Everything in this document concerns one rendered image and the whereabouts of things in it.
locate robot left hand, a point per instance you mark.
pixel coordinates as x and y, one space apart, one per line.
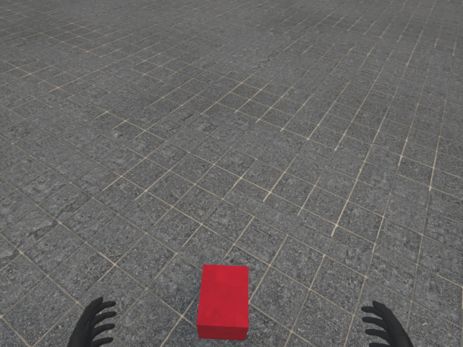
84 332

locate carton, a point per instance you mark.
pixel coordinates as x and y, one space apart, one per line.
223 311

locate robot right hand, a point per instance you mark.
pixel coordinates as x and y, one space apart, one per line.
395 334

